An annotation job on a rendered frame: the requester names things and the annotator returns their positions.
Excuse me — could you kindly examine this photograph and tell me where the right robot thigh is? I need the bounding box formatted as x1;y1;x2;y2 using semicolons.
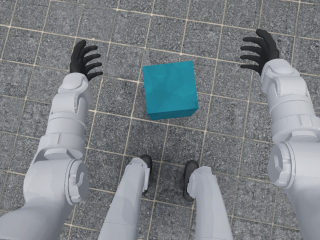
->
189;171;234;240

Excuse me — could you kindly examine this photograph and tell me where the right robot foot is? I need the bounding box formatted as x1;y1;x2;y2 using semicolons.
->
183;160;199;202

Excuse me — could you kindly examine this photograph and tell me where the robot right upper arm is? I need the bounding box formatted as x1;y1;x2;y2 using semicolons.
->
267;140;320;240

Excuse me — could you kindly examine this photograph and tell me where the robot left hand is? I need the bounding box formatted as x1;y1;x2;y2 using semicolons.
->
69;40;103;82

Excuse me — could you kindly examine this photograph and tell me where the right robot forearm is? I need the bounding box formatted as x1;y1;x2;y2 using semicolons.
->
260;58;320;144

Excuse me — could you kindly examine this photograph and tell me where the carton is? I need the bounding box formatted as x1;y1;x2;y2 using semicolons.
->
142;61;199;120

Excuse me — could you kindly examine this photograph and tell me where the left robot forearm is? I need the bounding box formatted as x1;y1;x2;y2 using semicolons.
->
23;72;93;201

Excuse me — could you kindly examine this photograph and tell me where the robot left upper arm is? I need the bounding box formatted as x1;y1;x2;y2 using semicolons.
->
0;158;90;240

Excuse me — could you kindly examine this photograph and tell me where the robot right hand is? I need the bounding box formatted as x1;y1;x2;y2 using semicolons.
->
240;28;280;76

